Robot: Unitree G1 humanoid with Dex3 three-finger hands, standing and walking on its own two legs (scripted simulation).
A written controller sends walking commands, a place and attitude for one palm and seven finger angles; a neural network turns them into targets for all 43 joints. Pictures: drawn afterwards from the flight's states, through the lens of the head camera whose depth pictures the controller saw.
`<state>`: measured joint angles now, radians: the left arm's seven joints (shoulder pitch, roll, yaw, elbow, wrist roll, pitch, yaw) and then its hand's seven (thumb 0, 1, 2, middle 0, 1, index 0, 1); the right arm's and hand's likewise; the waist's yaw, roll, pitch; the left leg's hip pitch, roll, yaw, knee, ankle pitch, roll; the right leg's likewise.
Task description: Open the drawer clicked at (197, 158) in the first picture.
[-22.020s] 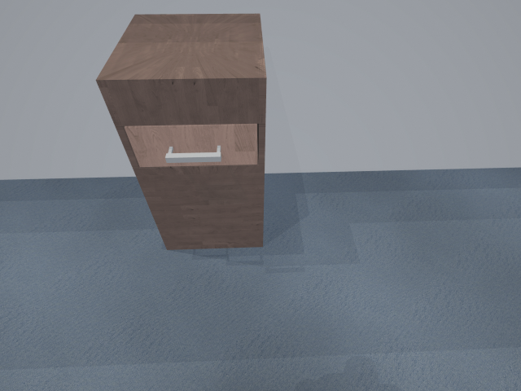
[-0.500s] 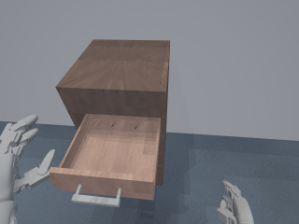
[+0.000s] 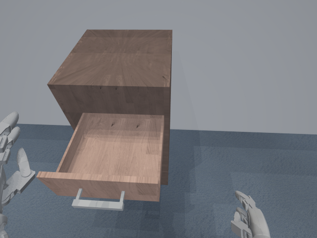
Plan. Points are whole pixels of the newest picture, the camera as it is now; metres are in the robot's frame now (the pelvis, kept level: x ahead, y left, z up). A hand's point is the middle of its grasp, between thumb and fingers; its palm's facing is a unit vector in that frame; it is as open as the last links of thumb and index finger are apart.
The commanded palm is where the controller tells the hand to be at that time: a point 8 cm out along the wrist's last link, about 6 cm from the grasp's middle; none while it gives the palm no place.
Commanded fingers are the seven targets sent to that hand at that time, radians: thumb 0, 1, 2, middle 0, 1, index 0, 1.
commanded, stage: step back with the hand held close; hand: left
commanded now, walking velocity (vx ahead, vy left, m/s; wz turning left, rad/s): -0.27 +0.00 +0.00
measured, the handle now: (99, 198) +0.26 +0.23 -0.17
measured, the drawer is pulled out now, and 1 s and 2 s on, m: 0.28 0.28 0.28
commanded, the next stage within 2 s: stop stepping back and stand still in 1.32 s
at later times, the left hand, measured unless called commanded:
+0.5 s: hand (20, 199) +0.15 +0.25 +0.15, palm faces +0.36 -0.80 -0.48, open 7.4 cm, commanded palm +0.09 +0.29 +0.17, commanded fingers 0.00 0.90 0.90 -0.20 -0.30 -0.20 -0.30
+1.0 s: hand (29, 233) +0.10 +0.21 +0.15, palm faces +0.27 -0.83 -0.48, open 7.4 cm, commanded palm +0.03 +0.26 +0.17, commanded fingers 0.00 0.90 0.90 -0.20 -0.30 -0.20 -0.30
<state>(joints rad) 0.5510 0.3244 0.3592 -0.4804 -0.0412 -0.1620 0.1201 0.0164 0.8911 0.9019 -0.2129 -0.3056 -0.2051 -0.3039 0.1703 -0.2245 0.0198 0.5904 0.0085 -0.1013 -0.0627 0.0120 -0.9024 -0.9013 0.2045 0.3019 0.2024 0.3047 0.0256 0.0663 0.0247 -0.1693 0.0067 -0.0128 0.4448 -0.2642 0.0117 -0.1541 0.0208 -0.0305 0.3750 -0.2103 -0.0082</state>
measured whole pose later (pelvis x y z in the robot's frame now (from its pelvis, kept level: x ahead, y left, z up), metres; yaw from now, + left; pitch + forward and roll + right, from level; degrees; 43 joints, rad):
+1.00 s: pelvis -0.10 -0.01 -0.01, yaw -1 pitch +3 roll -2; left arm 0.64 0.40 0.36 -0.65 -0.06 -0.22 0.13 0.02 0.89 0.90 -0.21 -0.30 -0.21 -0.30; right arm 0.12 -0.18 0.01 0.60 0.01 -0.12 -0.05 0.01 -0.90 -0.90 0.21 0.30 0.20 0.30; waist -0.01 0.03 0.05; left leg -0.48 0.05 -0.03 0.58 -0.15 -0.01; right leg -0.29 0.08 -0.02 0.52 -0.29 -0.04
